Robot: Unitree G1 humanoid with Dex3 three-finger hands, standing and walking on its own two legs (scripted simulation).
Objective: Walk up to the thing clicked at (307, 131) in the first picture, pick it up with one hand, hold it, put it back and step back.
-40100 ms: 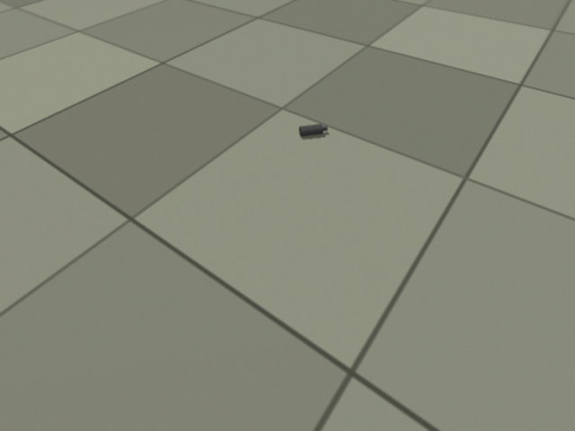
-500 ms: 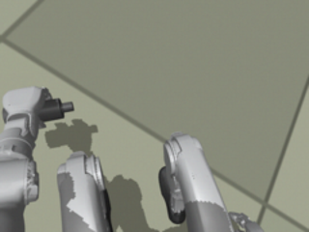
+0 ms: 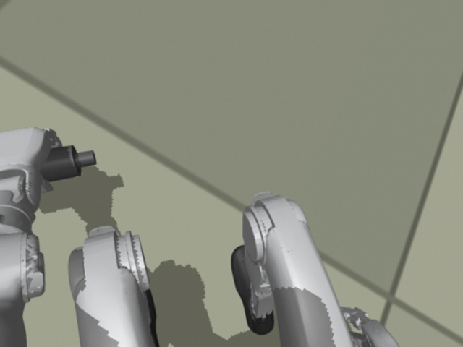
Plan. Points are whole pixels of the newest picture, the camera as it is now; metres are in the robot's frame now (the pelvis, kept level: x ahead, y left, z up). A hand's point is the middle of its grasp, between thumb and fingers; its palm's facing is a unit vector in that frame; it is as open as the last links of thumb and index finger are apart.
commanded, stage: rest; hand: left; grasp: from above
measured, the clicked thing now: (46, 166) +0.45 +0.27 -0.23
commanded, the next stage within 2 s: open in 1.06 s
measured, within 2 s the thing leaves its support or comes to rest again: rests again in 1.60 s
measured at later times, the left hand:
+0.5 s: hand (51, 169) +0.45 +0.27 -0.26, palm faces -0.48 -0.11 -0.87, open 8.8 cm
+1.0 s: hand (53, 169) +0.45 +0.27 -0.27, palm faces -0.47 -0.12 -0.88, open 8.7 cm
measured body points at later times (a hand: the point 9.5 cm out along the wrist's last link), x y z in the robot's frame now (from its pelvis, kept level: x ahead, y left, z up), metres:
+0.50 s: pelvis +0.00 +0.00 -0.03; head +0.28 +0.08 +0.32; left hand +0.47 +0.28 -0.21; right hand +0.04 -0.26 -0.12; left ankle +0.07 +0.13 -0.30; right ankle +0.10 -0.13 -0.30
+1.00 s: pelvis +0.00 +0.01 -0.03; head +0.28 +0.09 +0.31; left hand +0.47 +0.28 -0.22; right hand +0.04 -0.26 -0.11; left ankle +0.07 +0.13 -0.30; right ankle +0.10 -0.13 -0.29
